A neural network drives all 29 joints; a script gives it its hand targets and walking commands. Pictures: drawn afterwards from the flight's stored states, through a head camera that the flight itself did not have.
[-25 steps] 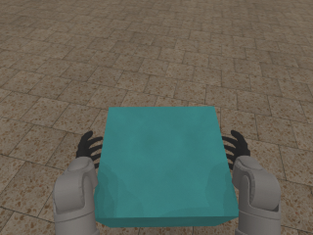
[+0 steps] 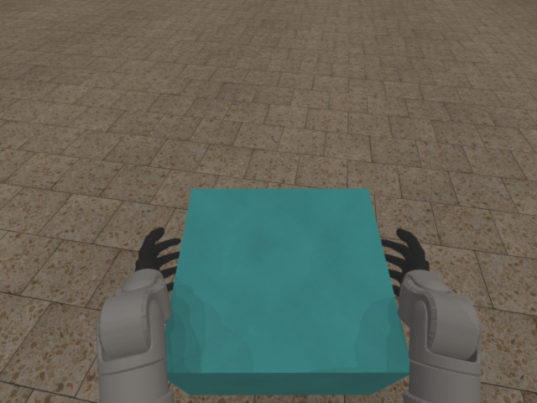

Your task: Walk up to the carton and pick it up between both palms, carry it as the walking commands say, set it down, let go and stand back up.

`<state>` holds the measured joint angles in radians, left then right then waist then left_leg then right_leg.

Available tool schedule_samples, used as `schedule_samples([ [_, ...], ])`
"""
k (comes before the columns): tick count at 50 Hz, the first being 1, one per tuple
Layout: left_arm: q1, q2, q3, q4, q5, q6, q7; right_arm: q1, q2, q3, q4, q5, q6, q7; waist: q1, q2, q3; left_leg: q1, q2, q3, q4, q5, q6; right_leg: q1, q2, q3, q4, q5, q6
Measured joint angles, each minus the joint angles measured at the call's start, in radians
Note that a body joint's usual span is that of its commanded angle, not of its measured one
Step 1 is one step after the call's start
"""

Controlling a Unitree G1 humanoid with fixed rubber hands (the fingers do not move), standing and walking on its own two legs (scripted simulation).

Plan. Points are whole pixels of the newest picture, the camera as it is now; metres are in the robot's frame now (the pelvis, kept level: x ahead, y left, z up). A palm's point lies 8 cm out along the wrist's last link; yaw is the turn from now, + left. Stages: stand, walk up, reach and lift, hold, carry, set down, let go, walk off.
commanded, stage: carry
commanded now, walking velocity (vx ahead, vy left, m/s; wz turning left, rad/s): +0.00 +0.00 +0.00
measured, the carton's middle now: (280, 290) +0.28 +0.00 +0.01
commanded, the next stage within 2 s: none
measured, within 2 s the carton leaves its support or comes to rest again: neither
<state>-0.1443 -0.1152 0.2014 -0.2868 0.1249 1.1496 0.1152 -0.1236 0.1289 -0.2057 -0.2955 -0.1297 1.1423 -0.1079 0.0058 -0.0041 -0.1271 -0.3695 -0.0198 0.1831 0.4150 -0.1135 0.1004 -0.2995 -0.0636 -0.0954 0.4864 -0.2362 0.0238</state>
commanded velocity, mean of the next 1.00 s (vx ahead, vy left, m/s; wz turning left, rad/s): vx -0.14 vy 0.00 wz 0.00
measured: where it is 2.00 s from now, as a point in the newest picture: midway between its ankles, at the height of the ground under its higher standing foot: outside the picture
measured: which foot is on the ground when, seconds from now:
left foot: down 0.00-1.00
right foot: down 0.00-1.00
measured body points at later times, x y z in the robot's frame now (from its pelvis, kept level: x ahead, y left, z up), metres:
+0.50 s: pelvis +0.01 -0.02 +0.00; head -0.01 -0.02 +0.45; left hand +0.29 +0.16 +0.07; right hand +0.28 -0.21 +0.07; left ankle +0.07 +0.05 -0.74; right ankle +0.01 -0.14 -0.74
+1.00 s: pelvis -0.04 -0.04 -0.01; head -0.03 -0.03 +0.44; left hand +0.24 +0.14 +0.06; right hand +0.23 -0.22 +0.06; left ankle +0.07 +0.05 -0.74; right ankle +0.01 -0.14 -0.74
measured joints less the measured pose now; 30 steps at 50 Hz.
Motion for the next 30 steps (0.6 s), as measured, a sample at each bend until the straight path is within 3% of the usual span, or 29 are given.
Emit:
schedule_samples([
  [24, -0.012, -0.017, 0.008, 0.055, 0.032, -0.068, -0.015, -0.014, 0.001, -0.013, 0.063, -0.043, -0.071, 0.04, 0.0, 0.011, 0.004, -0.02, 0.033, -0.018, 0.038, -0.021, -0.025, -0.004, 0.033, -0.006, 0.007, -0.016, -0.026],
  [30, -0.009, -0.013, 0.006, -0.02, 0.003, -0.031, -0.002, -0.012, 0.0, -0.005, -0.013, -0.012, -0.032, 0.019, 0.001, 0.008, 0.025, -0.033, 0.044, -0.02, 0.072, -0.036, -0.036, -0.016, 0.039, -0.006, 0.037, -0.03, -0.032],
])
